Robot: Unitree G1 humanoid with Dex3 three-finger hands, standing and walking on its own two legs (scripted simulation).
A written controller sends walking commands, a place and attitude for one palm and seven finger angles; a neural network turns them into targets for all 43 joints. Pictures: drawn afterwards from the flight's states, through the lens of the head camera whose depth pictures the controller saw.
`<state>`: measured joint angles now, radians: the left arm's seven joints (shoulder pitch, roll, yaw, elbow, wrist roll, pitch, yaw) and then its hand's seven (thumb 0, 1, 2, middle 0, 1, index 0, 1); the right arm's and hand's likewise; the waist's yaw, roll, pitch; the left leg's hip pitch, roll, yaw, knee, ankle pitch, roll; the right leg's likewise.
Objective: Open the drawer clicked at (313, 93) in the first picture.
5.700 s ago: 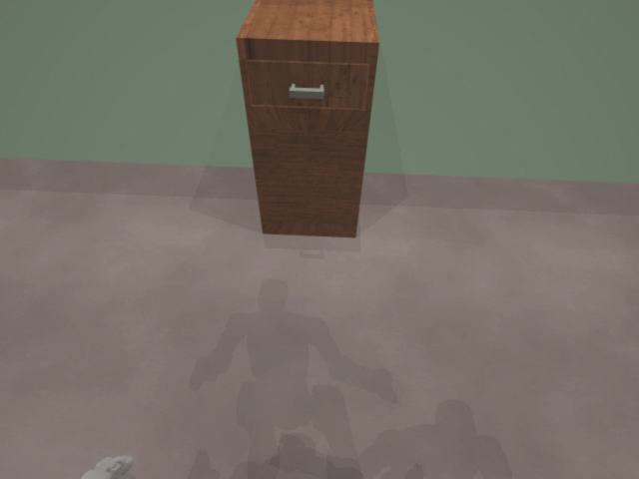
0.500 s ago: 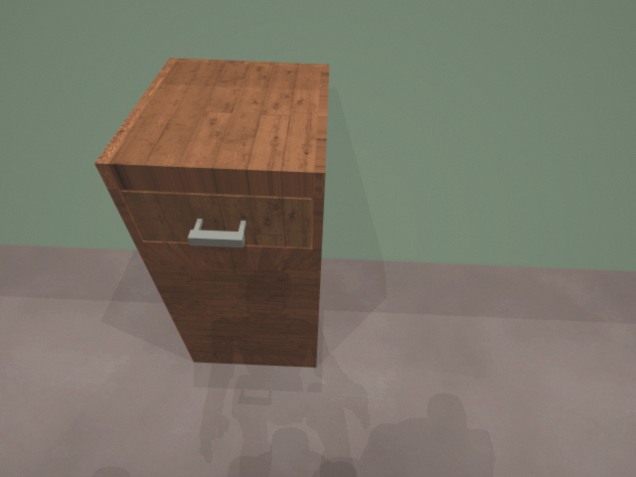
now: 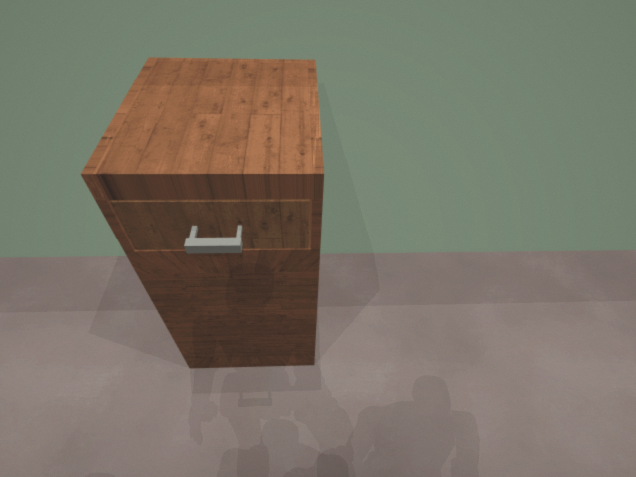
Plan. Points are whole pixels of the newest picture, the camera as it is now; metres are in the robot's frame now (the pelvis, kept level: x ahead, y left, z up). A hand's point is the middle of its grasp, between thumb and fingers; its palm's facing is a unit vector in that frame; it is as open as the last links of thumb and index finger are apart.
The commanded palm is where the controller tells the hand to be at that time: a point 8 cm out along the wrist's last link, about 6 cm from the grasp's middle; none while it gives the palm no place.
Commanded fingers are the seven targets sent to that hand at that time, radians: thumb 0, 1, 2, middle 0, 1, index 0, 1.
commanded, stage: look again from close up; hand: left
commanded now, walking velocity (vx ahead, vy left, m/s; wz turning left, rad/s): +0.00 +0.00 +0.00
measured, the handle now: (215, 237) +0.54 +0.23 -0.09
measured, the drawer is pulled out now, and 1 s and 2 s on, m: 0.00 0.00 0.00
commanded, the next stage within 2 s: shuffle to correct the standing spot in 0.64 s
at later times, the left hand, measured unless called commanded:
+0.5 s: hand out of the picture -0.02 +0.15 -0.18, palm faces +0.05 -0.98 -0.18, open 7.3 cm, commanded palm none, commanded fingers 0.00 0.90 0.90 -0.20 -0.30 -0.20 -0.30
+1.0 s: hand out of the picture -0.12 +0.16 -0.18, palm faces +0.13 -0.98 -0.17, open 7.4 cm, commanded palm none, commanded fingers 0.00 0.90 0.90 -0.20 -0.30 -0.20 -0.30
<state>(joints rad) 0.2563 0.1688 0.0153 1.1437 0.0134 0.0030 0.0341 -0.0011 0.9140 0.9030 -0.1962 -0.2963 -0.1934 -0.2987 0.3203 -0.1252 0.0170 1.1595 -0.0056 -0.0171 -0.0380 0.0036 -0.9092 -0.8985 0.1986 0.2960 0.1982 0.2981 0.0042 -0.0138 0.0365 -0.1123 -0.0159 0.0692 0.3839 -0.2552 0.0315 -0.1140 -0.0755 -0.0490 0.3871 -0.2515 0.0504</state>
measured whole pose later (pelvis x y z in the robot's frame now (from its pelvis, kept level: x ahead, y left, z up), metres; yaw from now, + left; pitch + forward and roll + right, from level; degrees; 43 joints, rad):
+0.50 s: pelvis -0.04 -0.02 -0.01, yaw +1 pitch -4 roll -1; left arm 0.32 0.17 -0.01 1.03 0.02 0.00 0.04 0.00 0.92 0.90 -0.20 -0.30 -0.20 -0.30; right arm 0.25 -0.18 -0.01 1.02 -0.01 0.00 -0.02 0.00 -0.91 -0.90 0.20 0.30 0.20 0.30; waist 0.01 -0.01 -0.02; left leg -0.20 0.03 0.04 0.55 -0.28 0.00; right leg -0.18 -0.04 -0.08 0.51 -0.27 0.01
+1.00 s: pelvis -0.07 -0.01 +0.00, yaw +4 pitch +0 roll -1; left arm 0.41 0.14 0.04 1.07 0.03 0.02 0.02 0.00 0.91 0.90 -0.20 -0.30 -0.19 -0.30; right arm 0.40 -0.14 -0.03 1.09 -0.02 0.05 -0.01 0.01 -0.91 -0.90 0.20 0.30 0.20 0.30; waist 0.00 0.00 -0.01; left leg -0.33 -0.01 -0.01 0.58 -0.38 0.04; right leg -0.27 -0.05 -0.09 0.52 -0.39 -0.01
